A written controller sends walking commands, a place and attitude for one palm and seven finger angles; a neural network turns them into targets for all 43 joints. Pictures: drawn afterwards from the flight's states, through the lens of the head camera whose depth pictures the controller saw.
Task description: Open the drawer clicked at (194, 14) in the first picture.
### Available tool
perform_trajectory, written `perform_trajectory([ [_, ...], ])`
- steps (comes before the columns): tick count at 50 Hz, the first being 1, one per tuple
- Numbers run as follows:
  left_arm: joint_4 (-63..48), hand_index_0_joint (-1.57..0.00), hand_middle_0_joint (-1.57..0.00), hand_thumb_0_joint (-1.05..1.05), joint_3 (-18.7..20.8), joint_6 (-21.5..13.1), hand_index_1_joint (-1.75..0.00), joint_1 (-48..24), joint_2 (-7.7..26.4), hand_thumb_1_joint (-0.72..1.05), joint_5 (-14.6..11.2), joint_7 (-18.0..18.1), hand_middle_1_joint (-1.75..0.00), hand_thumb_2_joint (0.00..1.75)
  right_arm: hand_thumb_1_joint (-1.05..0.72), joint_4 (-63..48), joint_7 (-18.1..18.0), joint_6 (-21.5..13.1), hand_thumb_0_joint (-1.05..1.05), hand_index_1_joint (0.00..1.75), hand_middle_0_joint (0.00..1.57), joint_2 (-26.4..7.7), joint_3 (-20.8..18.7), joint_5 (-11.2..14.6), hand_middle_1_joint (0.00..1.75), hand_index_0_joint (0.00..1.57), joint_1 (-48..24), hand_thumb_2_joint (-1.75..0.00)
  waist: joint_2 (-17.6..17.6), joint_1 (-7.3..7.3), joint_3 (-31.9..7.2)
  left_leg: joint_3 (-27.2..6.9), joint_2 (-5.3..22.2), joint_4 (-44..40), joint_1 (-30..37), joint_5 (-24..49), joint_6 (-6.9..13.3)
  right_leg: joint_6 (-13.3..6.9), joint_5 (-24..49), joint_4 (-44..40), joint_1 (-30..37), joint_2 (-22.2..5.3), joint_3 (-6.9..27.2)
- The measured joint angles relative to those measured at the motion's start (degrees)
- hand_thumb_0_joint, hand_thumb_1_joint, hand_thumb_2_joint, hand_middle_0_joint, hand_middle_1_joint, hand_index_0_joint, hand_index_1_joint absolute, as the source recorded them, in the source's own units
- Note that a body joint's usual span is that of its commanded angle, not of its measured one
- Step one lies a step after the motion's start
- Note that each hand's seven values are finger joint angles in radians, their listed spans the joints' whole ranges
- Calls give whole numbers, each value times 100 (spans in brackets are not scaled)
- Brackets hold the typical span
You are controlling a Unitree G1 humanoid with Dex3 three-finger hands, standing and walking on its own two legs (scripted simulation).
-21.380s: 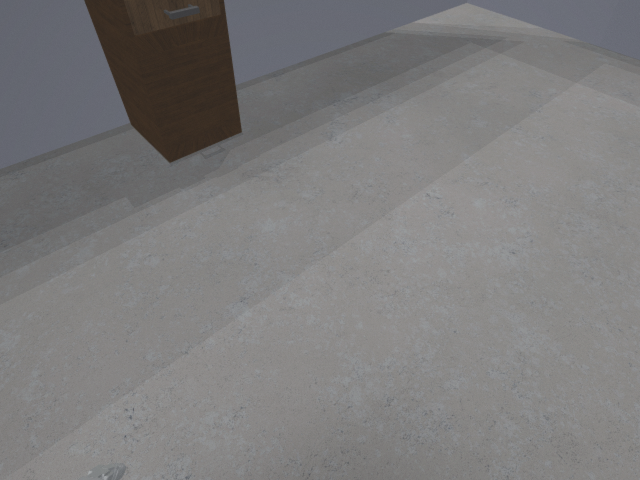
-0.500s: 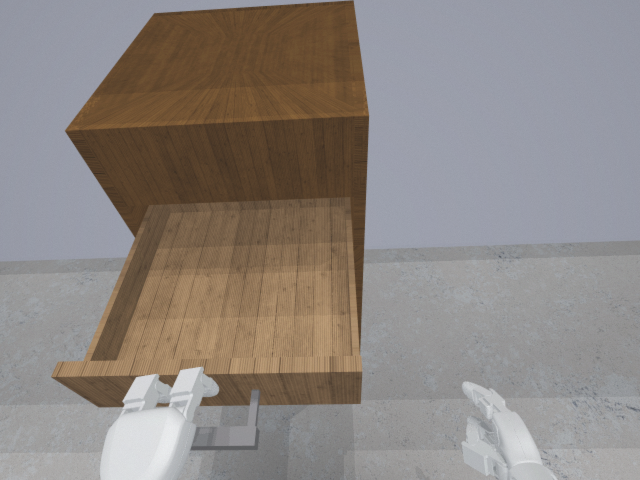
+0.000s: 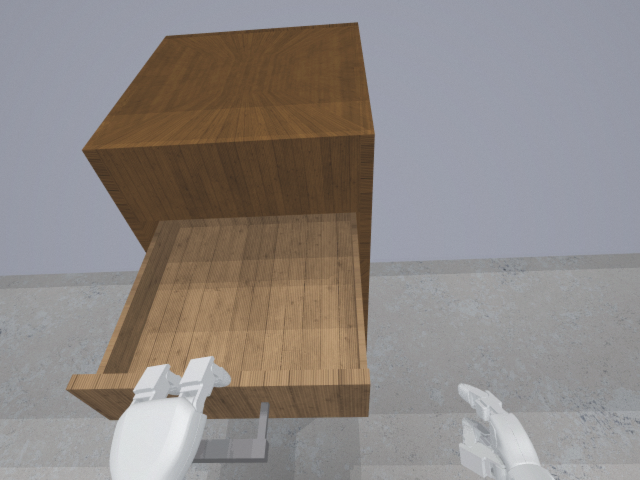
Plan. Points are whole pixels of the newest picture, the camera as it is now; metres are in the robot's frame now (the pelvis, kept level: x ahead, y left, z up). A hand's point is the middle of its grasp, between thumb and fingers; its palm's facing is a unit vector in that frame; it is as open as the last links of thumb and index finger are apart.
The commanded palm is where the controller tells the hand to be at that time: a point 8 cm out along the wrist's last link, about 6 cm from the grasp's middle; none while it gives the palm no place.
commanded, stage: lift the hand off the handle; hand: left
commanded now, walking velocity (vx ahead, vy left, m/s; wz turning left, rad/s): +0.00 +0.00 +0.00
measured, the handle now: (221, 431) +0.19 +0.17 -0.06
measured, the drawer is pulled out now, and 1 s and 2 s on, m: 0.30 0.30 0.30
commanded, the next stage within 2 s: draw the hand back to the body in 0.86 s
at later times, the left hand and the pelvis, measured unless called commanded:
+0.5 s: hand (178, 431) +0.16 +0.17 +0.06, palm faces +0.05 -0.21 -0.98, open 13.8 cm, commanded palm +0.13 +0.17 +0.12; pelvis +0.00 -0.01 +0.02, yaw +0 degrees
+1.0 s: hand (163, 424) +0.16 +0.18 +0.08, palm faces +0.04 -0.24 -0.97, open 13.8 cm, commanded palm +0.13 +0.18 +0.15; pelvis +0.00 +0.00 +0.03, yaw -1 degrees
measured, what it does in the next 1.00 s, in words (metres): stands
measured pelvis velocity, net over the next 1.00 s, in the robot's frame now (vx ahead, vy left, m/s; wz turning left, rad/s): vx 0.00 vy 0.00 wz -0.01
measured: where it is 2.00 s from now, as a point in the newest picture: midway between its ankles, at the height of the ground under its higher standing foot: outside the picture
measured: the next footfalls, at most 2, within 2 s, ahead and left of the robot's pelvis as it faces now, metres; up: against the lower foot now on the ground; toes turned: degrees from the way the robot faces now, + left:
none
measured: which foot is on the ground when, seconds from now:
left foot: down 0.00-1.00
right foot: down 0.00-1.00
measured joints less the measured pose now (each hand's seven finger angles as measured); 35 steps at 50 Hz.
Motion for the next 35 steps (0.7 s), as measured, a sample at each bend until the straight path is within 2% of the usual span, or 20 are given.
perform_trajectory([
  [11, -193, -32, -32, -1, -16, 168, -120, -63, 22, -49, -77, -247, -120, 30, -91, 58, 32, 1, 1, 30, 20, 37, 40, 81, 30, 20, -55, -90, 48, 40, 77, 10, 23, -312, 382, 115, -34, -29, 99, -276, 360, 34, 18],
  [35, -841, -32, -32, -1, 289, 66, -120, 86, 280, -49, -293, -763, -120, 30, -91, 176, -34, -3, 1, 30, 19, -46, -12, 68, 30, 20, -116, -90, 109, 149, 283, -4, 61, -924, 998, 380, -68, -55, 368, -904, 986, 88, 22],
])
